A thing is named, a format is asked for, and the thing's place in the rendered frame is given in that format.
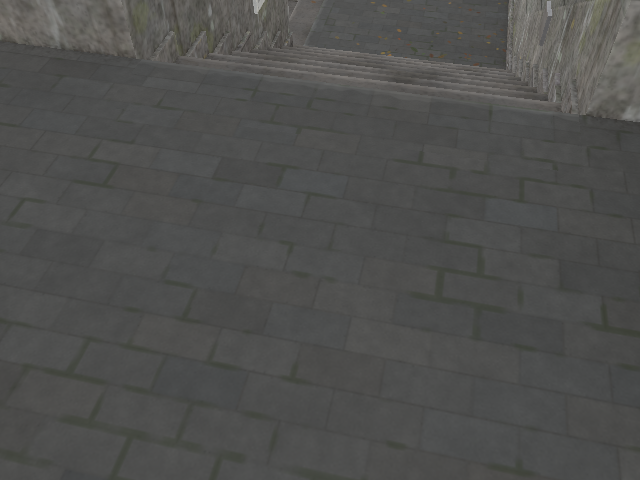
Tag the stairs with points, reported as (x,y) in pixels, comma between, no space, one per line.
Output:
(440,79)
(302,15)

